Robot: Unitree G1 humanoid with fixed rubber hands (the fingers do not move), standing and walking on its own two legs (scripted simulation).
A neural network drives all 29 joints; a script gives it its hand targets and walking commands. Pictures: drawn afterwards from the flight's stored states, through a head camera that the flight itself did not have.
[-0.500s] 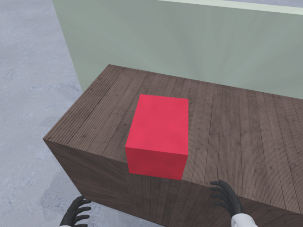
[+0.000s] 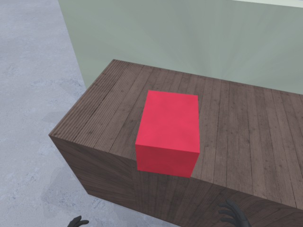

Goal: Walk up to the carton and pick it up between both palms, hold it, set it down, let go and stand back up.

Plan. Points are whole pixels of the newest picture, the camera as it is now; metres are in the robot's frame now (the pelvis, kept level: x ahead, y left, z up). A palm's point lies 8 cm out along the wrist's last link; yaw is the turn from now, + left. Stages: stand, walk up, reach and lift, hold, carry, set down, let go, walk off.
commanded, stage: stand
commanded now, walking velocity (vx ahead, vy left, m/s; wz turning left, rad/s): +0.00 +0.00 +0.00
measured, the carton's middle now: (168, 131) +0.42 -0.04 -0.04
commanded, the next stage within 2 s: none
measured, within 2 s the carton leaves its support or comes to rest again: neither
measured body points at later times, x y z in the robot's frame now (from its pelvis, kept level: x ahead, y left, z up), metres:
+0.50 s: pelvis +0.01 +0.01 +0.00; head +0.01 +0.01 +0.45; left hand +0.08 +0.25 -0.14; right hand +0.08 -0.23 -0.13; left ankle +0.01 +0.11 -0.74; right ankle +0.01 -0.13 -0.74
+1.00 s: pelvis +0.01 +0.00 +0.01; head +0.01 -0.01 +0.46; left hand +0.01 +0.22 -0.15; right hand +0.02 -0.24 -0.15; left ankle +0.01 +0.11 -0.74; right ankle +0.01 -0.13 -0.74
